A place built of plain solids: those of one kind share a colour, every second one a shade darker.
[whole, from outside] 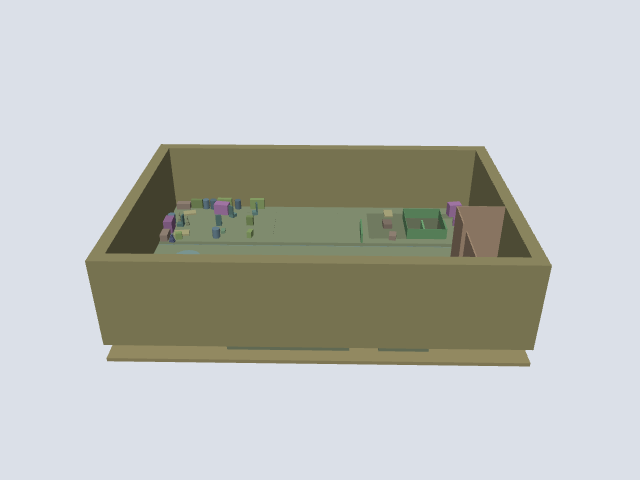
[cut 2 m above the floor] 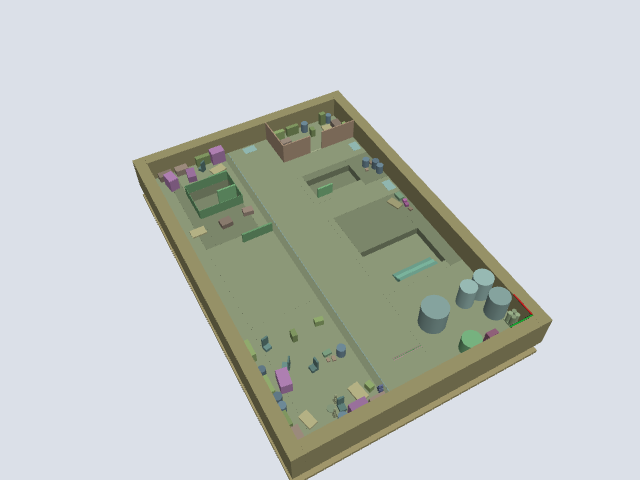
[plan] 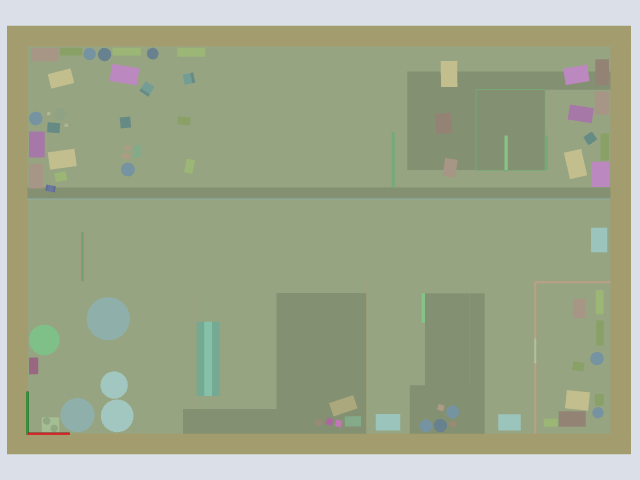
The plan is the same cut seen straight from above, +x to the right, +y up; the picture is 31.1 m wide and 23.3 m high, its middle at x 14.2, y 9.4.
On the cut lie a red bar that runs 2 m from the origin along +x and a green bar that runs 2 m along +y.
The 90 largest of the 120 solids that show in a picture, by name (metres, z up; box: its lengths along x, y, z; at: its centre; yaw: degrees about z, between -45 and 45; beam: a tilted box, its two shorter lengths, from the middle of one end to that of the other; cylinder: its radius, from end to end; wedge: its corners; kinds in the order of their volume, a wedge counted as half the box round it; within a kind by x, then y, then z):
{
 "floor_1": {"box": [5.45, 7.4, 1.0], "at": [2.73, 3.7, -0.5]},
 "floor_2": {"box": [9.9, 5.63, 2.1], "at": [4.95, 14.77, -1.05]},
 "floor_3": {"box": [2.1, 7.4, 1.0], "at": [6.5, 3.7, -0.5]},
 "floor_4": {"box": [0.65, 5.63, 2.1], "at": [7.88, 4.01, -1.05]},
 "floor_5": {"box": [3.89, 5.63, 1.42], "at": [10.14, 4.01, -1.39]},
 "floor_6": {"box": [8.9, 1.2, 2.1], "at": [12.0, 0.6, -1.05]},
 "floor_7": {"box": [8.9, 0.57, 2.1], "at": [12.0, 7.12, -1.05]},
 "floor_8": {"box": [28.3, 4.0, 1.0], "at": [14.15, 9.4, -0.5]},
 "floor_9": {"box": [28.3, 0.55, 2.1], "at": [14.15, 11.68, -1.05]},
 "floor_10": {"box": [28.3, 1.22, 2.1], "at": [14.15, 18.19, -1.05]},
 "floor_11": {"box": [8.53, 5.63, 2.1], "at": [14.16, 14.77, -1.05]},
 "floor_12": {"box": [4.36, 5.63, 2.1], "at": [14.27, 4.01, -1.05]},
 "floor_13": {"box": [2.1, 7.4, 1.0], "at": [17.5, 3.7, -0.5]},
 "floor_14": {"box": [0.75, 4.47, 2.1], "at": [18.93, 4.58, -1.05]},
 "floor_15": {"box": [3.37, 3.89, 2.1], "at": [20.11, 14.74, -1.05]},
 "floor_16": {"box": [3.65, 2.35, 2.1], "at": [20.38, 1.18, -1.05]},
 "floor_17": {"box": [2.15, 4.47, 1.4], "at": [20.38, 4.58, -1.4]},
 "floor_18": {"box": [3.65, 0.58, 2.1], "at": [20.38, 7.11, -1.05]},
 "floor_19": {"box": [0.75, 4.47, 2.1], "at": [21.82, 4.58, -1.05]},
 "floor_20": {"box": [9.87, 0.85, 2.1], "at": [23.36, 12.38, -1.05]},
 "floor_21": {"box": [9.87, 0.89, 2.1], "at": [23.36, 17.14, -1.05]},
 "floor_22": {"box": [2.4, 7.4, 1.0], "at": [23.4, 3.7, -0.5]},
 "floor_23": {"box": [3.31, 3.89, 0.97], "at": [23.45, 14.74, -1.61]},
 "floor_24": {"box": [3.7, 7.4, 1.0], "at": [26.45, 3.7, -0.5]},
 "floor_25": {"box": [3.19, 3.89, 2.1], "at": [26.7, 14.74, -1.05]},
 "wall_1": {"box": [1.0, 18.8, 7.0], "at": [-0.5, 9.4, 2.5]},
 "wall_2": {"box": [30.3, 1.0, 7.0], "at": [14.15, -0.5, 2.5]},
 "wall_3": {"box": [30.3, 1.0, 7.0], "at": [14.15, 19.3, 2.5]},
 "wall_4": {"box": [1.0, 18.8, 7.0], "at": [28.8, 9.4, 2.5]},
 "floor_base_1": {"box": [30.3, 20.8, 0.3], "at": [14.15, 9.4, -2.35]},
 "vat_1": {"cylinder": 0.83, "from": [2.43, 0.9, 0.0], "to": [2.43, 0.9, 2.31]},
 "vat_2": {"cylinder": 1.05, "from": [3.92, 5.58, 0.0], "to": [3.92, 5.58, 2.33]},
 "vat_3": {"cylinder": 0.67, "from": [4.21, 2.36, 0.0], "to": [4.21, 2.36, 2.1]},
 "vat_4": {"cylinder": 0.8, "from": [4.36, 0.86, 0.0], "to": [4.36, 0.86, 2.15]},
 "part_1": {"box": [0.1, 3.42, 6.05], "at": [24.65, 1.71, 2.98]},
 "part_2": {"box": [0.1, 2.68, 6.05], "at": [24.65, 5.96, 2.98]},
 "part_3": {"box": [3.7, 0.1, 6.05], "at": [26.45, 7.35, 2.98]},
 "pallet_load_1": {"box": [0.77, 1.27, 1.14], "at": [0.46, 14.03, 0.57]},
 "pallet_load_2": {"box": [1.35, 0.84, 1.04], "at": [4.71, 17.43, 0.52], "yaw": -9.4},
 "pallet_load_3": {"box": [1.17, 0.81, 1.21], "at": [26.64, 17.42, 0.61], "yaw": 9.8},
 "pallet_load_4": {"box": [1.18, 0.74, 0.64], "at": [26.86, 15.52, 0.32], "yaw": -8.7},
 "pallet_load_5": {"box": [0.85, 1.23, 1.3], "at": [27.8, 12.58, 0.65]},
 "crate_stack_1": {"box": [0.56, 0.43, 0.61], "at": [1.61, 12.47, 0.31], "yaw": 11.2},
 "crate_stack_2": {"box": [1.09, 0.37, 0.85], "at": [2.11, 18.55, 0.43]},
 "crate_stack_3": {"box": [1.37, 0.38, 0.98], "at": [4.81, 18.54, 0.49]},
 "crate_stack_4": {"box": [0.62, 0.39, 0.84], "at": [7.61, 15.18, 0.42], "yaw": -5.9},
 "crate_stack_5": {"box": [0.41, 0.68, 0.58], "at": [7.87, 12.98, 0.29], "yaw": -11.9},
 "crate_stack_6": {"box": [1.36, 0.43, 0.97], "at": [7.95, 18.52, 0.49]},
 "crate_stack_7": {"box": [0.66, 0.39, 1.24], "at": [25.4, 0.53, 0.62]},
 "crate_stack_8": {"box": [0.55, 0.42, 0.8], "at": [26.74, 3.26, 0.4], "yaw": -7.6},
 "crate_stack_9": {"box": [0.43, 0.57, 1.26], "at": [27.75, 1.64, 0.63]},
 "crate_stack_10": {"box": [0.39, 1.17, 0.92], "at": [27.77, 6.38, 0.46]},
 "crate_stack_11": {"box": [0.36, 1.22, 0.96], "at": [27.79, 4.88, 0.48]},
 "crate_stack_12": {"box": [0.42, 1.32, 0.96], "at": [28.02, 13.92, 0.48]},
 "sack_pile_1": {"box": [0.67, 1.2, 0.62], "at": [0.41, 12.5, 0.31]},
 "sack_pile_2": {"box": [1.3, 0.66, 0.59], "at": [0.86, 18.4, 0.3]},
 "sack_pile_3": {"box": [0.8, 0.99, 0.46], "at": [20.2, 15.06, 0.23], "yaw": 2.7},
 "sack_pile_4": {"box": [0.62, 0.89, 0.44], "at": [20.52, 12.9, 0.22], "yaw": -8.0},
 "sack_pile_5": {"box": [1.32, 0.76, 0.62], "at": [26.45, 0.71, 0.31]},
 "sack_pile_6": {"box": [0.6, 0.94, 0.46], "at": [26.78, 6.08, 0.23], "yaw": 1.7},
 "sack_pile_7": {"box": [0.69, 1.14, 0.62], "at": [27.89, 16.05, 0.31]},
 "sack_pile_8": {"box": [0.67, 1.26, 0.6], "at": [27.89, 17.55, 0.3]},
 "barrel_1": {"cylinder": 0.33, "from": [0.4, 15.3, 0.0], "to": [0.4, 15.3, 0.94]},
 "barrel_2": {"cylinder": 0.3, "from": [3.02, 18.43, 0.0], "to": [3.02, 18.43, 0.9]},
 "barrel_3": {"cylinder": 0.33, "from": [3.74, 18.41, 0.0], "to": [3.74, 18.41, 0.89]},
 "barrel_4": {"cylinder": 0.34, "from": [4.88, 12.82, 0.0], "to": [4.88, 12.82, 0.86]},
 "barrel_5": {"cylinder": 0.28, "from": [6.08, 18.45, 0.0], "to": [6.08, 18.45, 0.86]},
 "barrel_6": {"cylinder": 0.31, "from": [19.35, 0.38, 0.0], "to": [19.35, 0.38, 0.85]},
 "barrel_7": {"cylinder": 0.33, "from": [20.04, 0.4, 0.0], "to": [20.04, 0.4, 0.83]},
 "barrel_8": {"cylinder": 0.32, "from": [20.64, 1.05, 0.0], "to": [20.64, 1.05, 0.81]},
 "barrel_9": {"cylinder": 0.33, "from": [27.64, 3.65, 0.0], "to": [27.64, 3.65, 0.94]},
 "barrel_10": {"cylinder": 0.28, "from": [27.7, 1.02, 0.0], "to": [27.7, 1.02, 0.89]},
 "tank_low_1": {"cylinder": 0.74, "from": [0.81, 4.55, 0.0], "to": [0.81, 4.55, 1.28]},
 "rail_1": {"box": [0.16, 2.69, 0.95], "at": [17.75, 13.29, 0.48]},
 "rail_2": {"box": [0.16, 1.44, 1.05], "at": [19.22, 6.1, 0.53]},
 "rail_3": {"box": [0.04, 3.89, 1.0], "at": [21.78, 14.74, 0.5]},
 "rail_4": {"box": [0.16, 1.68, 2.13], "at": [23.23, 13.64, -0.06]},
 "rail_5": {"box": [3.39, 0.04, 1.0], "at": [23.45, 12.78, 0.5]},
 "rail_6": {"box": [3.39, 0.04, 1.0], "at": [23.45, 16.71, 0.5]},
 "rail_7": {"box": [0.16, 1.68, 1.0], "at": [25.19, 13.64, 0.5]},
 "tread_1": {"box": [0.38, 3.61, 0.51], "at": [8.39, 3.62, -0.43]},
 "tread_2": {"box": [0.38, 3.61, 0.34], "at": [8.77, 3.62, -0.51]},
 "tread_3": {"box": [0.38, 3.61, 0.17], "at": [9.15, 3.62, -0.6]},
 "pallet_1": {"box": [1.15, 0.73, 0.16], "at": [1.62, 17.24, 0.08], "yaw": 14.2},
 "pallet_2": {"box": [1.31, 0.85, 0.18], "at": [1.69, 13.32, 0.09], "yaw": 7.8},
 "pallet_3": {"box": [1.23, 0.68, 0.18], "at": [15.33, 1.35, 0.04], "yaw": 18.8},
 "pallet_4": {"box": [0.8, 1.27, 0.19], "at": [20.47, 17.46, 0.05], "yaw": 0.5},
 "pallet_5": {"box": [0.86, 1.32, 0.2], "at": [26.61, 13.09, 0.05], "yaw": 12.9},
 "pallet_6": {"box": [1.13, 0.89, 0.16], "at": [26.7, 1.62, 0.08], "yaw": -5.7},
 "control_cabinet_1": {"box": [0.45, 0.82, 1.85], "at": [0.29, 3.29, 0.93]}
}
